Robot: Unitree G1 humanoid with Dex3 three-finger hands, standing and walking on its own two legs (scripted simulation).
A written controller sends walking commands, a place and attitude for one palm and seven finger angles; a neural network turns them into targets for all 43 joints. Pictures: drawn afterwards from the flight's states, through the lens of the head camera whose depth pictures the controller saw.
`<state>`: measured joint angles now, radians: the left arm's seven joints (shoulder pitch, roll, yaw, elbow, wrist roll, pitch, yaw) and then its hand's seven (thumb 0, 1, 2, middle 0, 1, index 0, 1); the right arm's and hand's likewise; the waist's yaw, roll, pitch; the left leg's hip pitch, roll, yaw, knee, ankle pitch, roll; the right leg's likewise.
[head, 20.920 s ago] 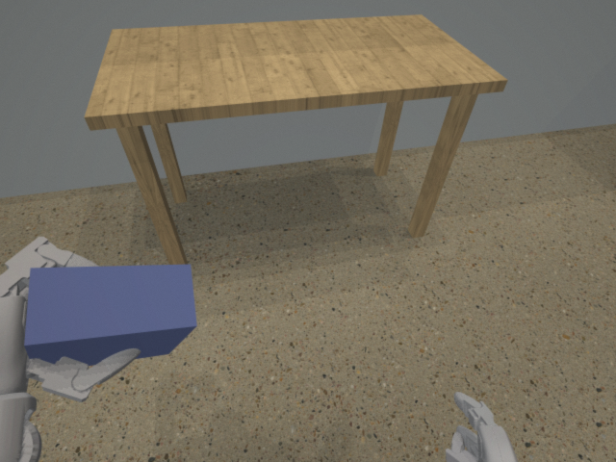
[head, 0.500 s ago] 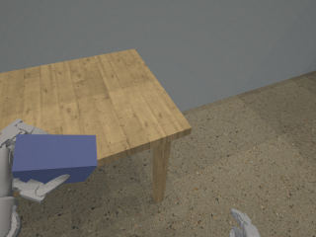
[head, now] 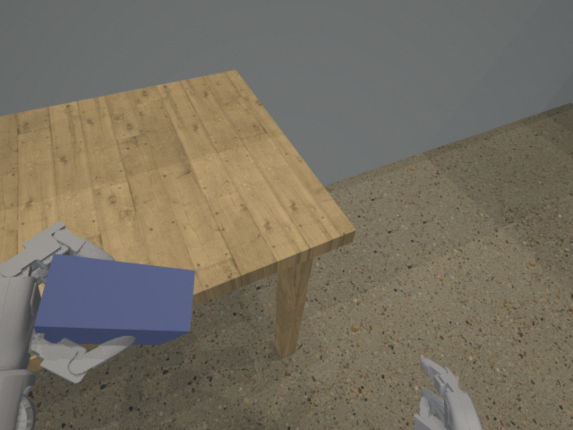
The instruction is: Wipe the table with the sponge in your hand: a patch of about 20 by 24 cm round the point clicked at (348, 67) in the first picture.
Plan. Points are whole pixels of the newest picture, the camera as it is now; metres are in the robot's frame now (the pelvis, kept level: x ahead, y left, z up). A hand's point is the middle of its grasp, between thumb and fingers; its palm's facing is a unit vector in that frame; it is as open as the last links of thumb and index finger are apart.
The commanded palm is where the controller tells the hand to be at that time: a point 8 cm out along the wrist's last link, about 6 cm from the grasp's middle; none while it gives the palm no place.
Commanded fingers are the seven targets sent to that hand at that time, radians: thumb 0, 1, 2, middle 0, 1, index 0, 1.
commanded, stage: look again from close up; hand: left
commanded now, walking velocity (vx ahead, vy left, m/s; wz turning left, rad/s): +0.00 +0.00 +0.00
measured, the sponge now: (137, 308) +0.22 +0.19 +0.11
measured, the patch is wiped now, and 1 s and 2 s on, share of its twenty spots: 0.00 0.00 0.00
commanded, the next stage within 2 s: shuffle to correct the standing spot in 0.08 s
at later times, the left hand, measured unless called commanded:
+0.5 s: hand (35, 285) +0.22 +0.27 +0.15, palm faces +0.36 -0.83 -0.43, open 10.3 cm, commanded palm +0.16 +0.30 +0.18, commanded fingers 0.00 0.10 1.30 -1.20 -1.60 -1.20 -1.60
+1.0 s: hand out of the picture +0.21 +0.30 +0.16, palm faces +0.31 -0.85 -0.43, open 10.3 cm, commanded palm +0.14 +0.35 +0.18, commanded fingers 0.00 0.10 1.30 -1.20 -1.60 -1.20 -1.60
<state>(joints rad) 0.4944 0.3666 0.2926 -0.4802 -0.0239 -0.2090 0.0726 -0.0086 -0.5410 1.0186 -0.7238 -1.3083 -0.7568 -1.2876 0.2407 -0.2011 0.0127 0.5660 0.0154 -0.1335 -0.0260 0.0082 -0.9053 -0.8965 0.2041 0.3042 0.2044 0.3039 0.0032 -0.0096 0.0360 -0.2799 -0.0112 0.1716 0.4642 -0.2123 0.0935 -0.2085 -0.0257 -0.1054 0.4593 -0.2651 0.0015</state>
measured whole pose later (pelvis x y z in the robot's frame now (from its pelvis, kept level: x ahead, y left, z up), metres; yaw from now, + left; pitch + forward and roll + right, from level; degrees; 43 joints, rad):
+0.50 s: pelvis +0.01 +0.02 -0.01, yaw +1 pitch +1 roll -2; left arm 0.47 0.42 0.38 -0.51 -0.05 -0.18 0.11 -0.01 -0.54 1.02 -0.73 -1.31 -0.76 -1.29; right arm 0.19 -0.22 0.01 0.51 0.02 -0.07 -0.03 0.01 -0.90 -0.90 0.20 0.30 0.20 0.30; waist 0.00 -0.01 0.03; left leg -0.32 -0.02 0.15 0.58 -0.28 0.12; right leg -0.22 -0.04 -0.12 0.53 -0.32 0.02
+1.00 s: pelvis -0.02 +0.07 -0.01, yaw +0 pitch +0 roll +0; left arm 0.43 0.41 0.38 -0.55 -0.02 -0.19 0.10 -0.01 -0.54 1.02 -0.73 -1.31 -0.76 -1.29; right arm 0.23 -0.17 0.00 0.59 0.01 -0.11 0.00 0.01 -0.91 -0.90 0.20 0.30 0.20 0.30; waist -0.04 -0.05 0.07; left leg -0.32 -0.08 0.03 0.61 -0.28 0.09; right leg -0.45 -0.02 -0.06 0.99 -0.48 -0.01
